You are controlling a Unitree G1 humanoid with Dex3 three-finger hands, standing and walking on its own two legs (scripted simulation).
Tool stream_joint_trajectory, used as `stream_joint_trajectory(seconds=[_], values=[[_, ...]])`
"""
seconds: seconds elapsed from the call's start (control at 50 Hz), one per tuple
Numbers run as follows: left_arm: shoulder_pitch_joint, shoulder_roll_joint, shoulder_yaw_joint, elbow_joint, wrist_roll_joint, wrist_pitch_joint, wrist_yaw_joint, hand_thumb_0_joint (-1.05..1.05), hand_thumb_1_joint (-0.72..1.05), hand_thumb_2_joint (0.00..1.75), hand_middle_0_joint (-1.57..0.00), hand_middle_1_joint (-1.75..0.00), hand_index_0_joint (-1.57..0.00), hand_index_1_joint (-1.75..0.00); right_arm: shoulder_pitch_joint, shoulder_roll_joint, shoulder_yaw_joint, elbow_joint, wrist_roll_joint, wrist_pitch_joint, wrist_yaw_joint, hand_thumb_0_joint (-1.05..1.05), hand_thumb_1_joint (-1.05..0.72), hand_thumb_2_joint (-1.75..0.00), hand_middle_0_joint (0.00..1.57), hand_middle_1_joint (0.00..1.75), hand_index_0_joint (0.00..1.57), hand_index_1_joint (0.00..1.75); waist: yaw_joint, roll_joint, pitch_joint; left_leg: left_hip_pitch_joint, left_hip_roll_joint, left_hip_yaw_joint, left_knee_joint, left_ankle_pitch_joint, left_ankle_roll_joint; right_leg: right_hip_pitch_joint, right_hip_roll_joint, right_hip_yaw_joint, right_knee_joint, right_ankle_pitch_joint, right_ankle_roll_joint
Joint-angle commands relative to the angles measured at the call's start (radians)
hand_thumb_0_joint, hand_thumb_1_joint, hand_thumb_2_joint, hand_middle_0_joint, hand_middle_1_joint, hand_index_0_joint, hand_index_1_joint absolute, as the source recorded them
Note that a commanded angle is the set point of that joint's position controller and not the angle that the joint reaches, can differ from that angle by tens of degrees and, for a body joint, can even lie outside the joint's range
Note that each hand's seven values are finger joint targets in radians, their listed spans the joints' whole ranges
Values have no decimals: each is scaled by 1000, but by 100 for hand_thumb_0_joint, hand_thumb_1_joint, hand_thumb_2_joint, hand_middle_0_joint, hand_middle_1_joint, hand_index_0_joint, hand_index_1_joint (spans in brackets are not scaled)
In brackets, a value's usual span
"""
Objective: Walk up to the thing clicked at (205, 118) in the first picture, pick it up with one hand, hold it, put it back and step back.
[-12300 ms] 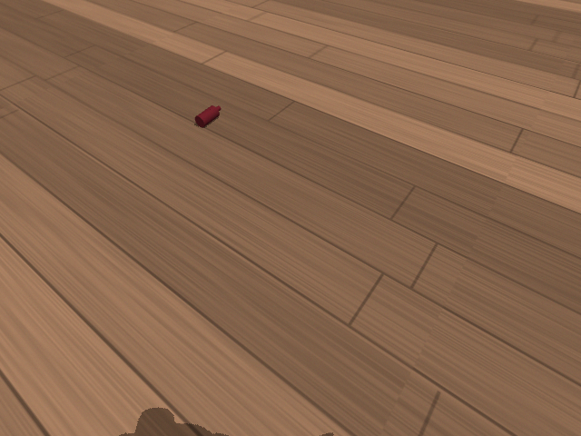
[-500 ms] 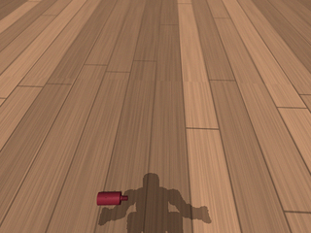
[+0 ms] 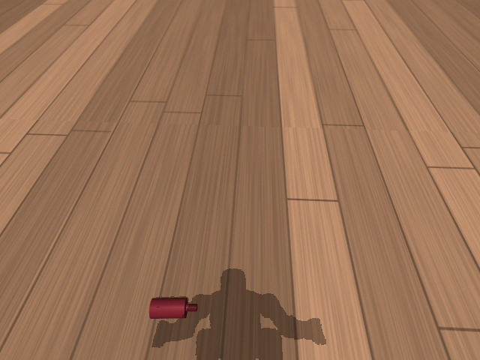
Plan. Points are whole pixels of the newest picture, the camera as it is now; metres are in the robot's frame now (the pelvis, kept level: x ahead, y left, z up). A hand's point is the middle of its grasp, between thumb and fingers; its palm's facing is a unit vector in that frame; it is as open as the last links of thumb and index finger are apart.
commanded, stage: stand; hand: left
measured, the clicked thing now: (174, 307) +0.42 +0.28 -0.75
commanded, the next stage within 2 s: walk up in 0.26 s
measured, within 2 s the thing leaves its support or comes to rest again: neither
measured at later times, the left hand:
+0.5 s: hand out of the picture +0.02 +0.35 -0.15, palm faces +0.00 -0.87 -0.50, open 7.4 cm
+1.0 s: hand out of the picture +0.06 +0.37 -0.18, palm faces -0.06 -0.92 -0.38, open 7.4 cm
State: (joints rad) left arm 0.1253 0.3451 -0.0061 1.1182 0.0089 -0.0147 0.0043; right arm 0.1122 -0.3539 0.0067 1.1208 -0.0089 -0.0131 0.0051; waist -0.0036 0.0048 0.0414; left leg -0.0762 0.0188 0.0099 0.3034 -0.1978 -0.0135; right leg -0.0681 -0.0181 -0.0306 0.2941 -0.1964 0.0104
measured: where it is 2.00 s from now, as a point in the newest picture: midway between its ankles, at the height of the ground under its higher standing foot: outside the picture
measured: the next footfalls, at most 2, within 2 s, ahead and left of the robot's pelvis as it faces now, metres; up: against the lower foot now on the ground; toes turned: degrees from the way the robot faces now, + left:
left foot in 0.58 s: +0.03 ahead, +0.25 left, +0.00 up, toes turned +1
right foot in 1.04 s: +0.01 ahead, -0.03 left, +0.00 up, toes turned +0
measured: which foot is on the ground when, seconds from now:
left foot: down 0.00-0.30, up 0.32-0.56, down 0.58-1.00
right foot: down 0.00-0.60, up 0.62-1.00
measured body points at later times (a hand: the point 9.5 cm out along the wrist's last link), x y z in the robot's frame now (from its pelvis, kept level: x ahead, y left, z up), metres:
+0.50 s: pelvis -0.02 +0.05 -0.01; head +0.02 +0.03 +0.43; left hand +0.02 +0.39 -0.12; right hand +0.07 -0.29 -0.14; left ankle -0.03 +0.21 -0.70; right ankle -0.02 -0.12 -0.75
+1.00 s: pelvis -0.02 +0.10 -0.03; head +0.04 +0.10 +0.42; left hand +0.06 +0.42 -0.15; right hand +0.07 -0.23 -0.14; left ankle -0.01 +0.25 -0.75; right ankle -0.03 -0.02 -0.73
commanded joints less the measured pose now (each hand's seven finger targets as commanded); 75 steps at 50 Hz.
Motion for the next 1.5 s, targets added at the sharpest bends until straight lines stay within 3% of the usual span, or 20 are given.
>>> stream_joint_trajectory(seconds=[0.0, 0.22, 0.28, 0.34, 0.5, 0.54, 0.56, 0.58, 0.62, 0.68, 0.84, 0.92, 1.0, 1.04, 1.08, 1.14, 1.32, 1.4, 1.44, 1.48], values=[[-31, 216, 46, -55, 2, -17, 10, 0, 90, 90, -20, -30, -20, -30, -23, -211, -46, -56, 1, -18, -17, 0, -90, -90, 20, 30, 20, 30, 3, -2, -76, 10, 123, -80, -29, 258, 32, 18, -129, 86, -25, 247, -27], [-30, 216, 46, -53, 3, -17, 9, 0, 90, 90, -20, -30, -20, -30, -29, -210, -48, -52, 0, -15, -15, 0, -90, -90, 20, 30, 20, 30, 4, -2, -36, -8, 114, -81, -45, 160, 32, -22, -124, 92, -52, 164, -25], [179, 400, 135, -52, 15, -36, 73, 0, 90, 90, -20, -30, -20, -30, -73, -240, -108, -179, -57, 66, 28, 0, -90, -90, 20, 30, 20, 30, 87, -45, -15, -334, -6, -48, 444, -278, 20, 138, -385, 330, -32, 380, -210], [73, 370, 143, -152, 23, -41, 88, 0, 90, 90, -20, -30, -20, -30, 6, -232, -128, -234, -56, 92, 51, 0, -90, -90, 20, 30, 20, 30, 23, -91, -3, -375, 48, -187, 721, -328, 32, -6, -438, 310, 1, 348, -304], [2, 329, 131, -248, 40, -29, 54, 0, 90, 90, -20, -30, -20, -30, 76, -200, -154, -268, -30, 84, 55, 0, -90, -90, 20, 30, 20, 30, 1, -219, -35, -220, 36, -67, 373, -233, 5, -118, -251, 61, 171, 245, -194], [-52, 307, 119, -277, 30, -9, 36, 0, 90, 90, -20, -30, -20, -30, 219, -215, -170, -210, -27, 66, 37, 0, -90, -90, 20, 30, 20, 30, -68, -150, -70, -12, -23, 26, 170, -16, 3, -233, -183, 7, 373, 85, -130], [22, 225, 96, -272, 22, 4, 28, 0, 90, 90, -20, -30, -20, -30, 230, -259, -179, -203, -30, 49, 25, 0, -90, -90, 20, 30, 20, 30, -66, 41, -79, 33, 33, -82, 57, 5, 35, -286, -96, -48, 581, -97, -86], [74, 145, 72, -285, 7, 14, 31, 0, 90, 90, -20, -30, -20, -30, 192, -360, -185, -236, -46, 31, 16, 0, -90, -90, 20, 30, 20, 30, -29, 305, -64, -13, 259, -472, 0, 113, 100, -442, 56, 7, 725, -473, -31], [52, 266, 94, -230, -3, 28, 39, 0, 90, 90, -20, -30, -20, -30, 46, -411, -170, -269, -15, 19, 7, 0, -90, -90, 20, 30, 20, 30, -13, 202, -8, -324, 345, -597, -86, -337, 263, -273, -5, 150, 753, -437, -49], [121, 275, 106, -174, -16, 30, 19, 0, 90, 90, -20, -30, -20, -30, 1, -306, -142, -280, -24, -3, -9, 0, -90, -90, 20, 30, 20, 30, 29, 172, 25, -213, 198, -308, 27, -159, 163, -339, 1, 182, 725, -283, -51], [49, 267, 117, -240, 25, 44, 3, 0, 90, 90, -20, -30, -20, -30, 182, -328, -155, -263, -5, -34, -49, 0, -90, -90, 20, 30, 20, 30, -30, 134, -47, 65, 336, -350, 172, 526, 261, -398, -1, 119, 568, -348, -27], [50, 249, 126, -275, 31, 49, -16, 0, 90, 90, -20, -30, -20, -30, 179, -334, -159, -298, -6, -36, -65, 0, -90, -90, 20, 30, 20, 30, -32, 149, -80, 52, 333, -314, 224, 562, 264, -376, -15, 87, 541, -325, -38], [162, 229, 137, -245, 28, 33, -24, 0, 90, 90, -20, -30, -20, -30, 61, -306, -137, -343, 0, -20, -59, 0, -90, -90, 20, 30, 20, 30, 50, 126, -91, -191, 207, -163, 347, 343, 158, -89, 19, 28, 243, -92, -65], [155, 339, 159, -265, 35, 9, -14, 0, 90, 90, -20, -30, -20, -30, 50, -196, -98, -360, 19, -7, -53, 0, -90, -90, 20, 30, 20, 30, 54, -200, -42, -421, -26, -9, 630, -148, 24, -14, -226, 446, 57, 192, -157], [70, 358, 147, -300, 31, 6, -15, 0, 90, 90, -20, -30, -20, -30, 62, -245, -110, -328, 5, 3, -65, 0, -90, -90, 20, 30, 20, 30, 48, -152, -28, -336, -17, -98, 753, -467, 28, -191, -356, 535, 69, 146, -317], [35, 271, 127, -309, 23, -1, -2, 0, 90, 90, -20, -30, -20, -30, 96, -234, -101, -281, 18, -3, -50, 0, -90, -90, 20, 30, 20, 30, 17, -97, 19, -395, -33, -143, 739, -380, 36, -92, -204, 301, 134, 281, -232], [61, 273, 116, -301, 1, -17, 10, 0, 90, 90, -20, -30, -20, -30, 98, -214, -75, -250, 1, -16, -36, 0, -90, -90, 20, 30, 20, 30, 25, -142, -69, -244, -8, -58, 341, -235, 20, 0, -238, 247, 210, 556, -210], [-12, 229, 91, -306, -18, -10, 3, 0, 90, 90, -20, -30, -20, -30, 117, -231, -88, -226, -10, -24, -31, 0, -90, -90, 20, 30, 20, 30, -11, -26, -93, 4, 77, -197, 129, 213, 88, -200, -139, 172, 263, 271, -80], [18, 216, 90, -257, -25, -2, 2, 0, 90, 90, -20, -30, -20, -30, 11, -277, -84, -242, 0, -32, -24, 0, -90, -90, 20, 30, 20, 30, 40, 56, -78, -135, 206, -328, 109, 99, 179, -118, -33, 102, 261, -110, -35], [18, 228, 88, -222, -6, -12, 2, 0, 90, 90, -20, -30, -20, -30, -32, -234, -68, -231, 5, -23, -15, 0, -90, -90, 20, 30, 20, 30, 48, 36, -49, -186, 133, -212, 135, 56, 111, -39, -81, 155, 108, -89, -57]])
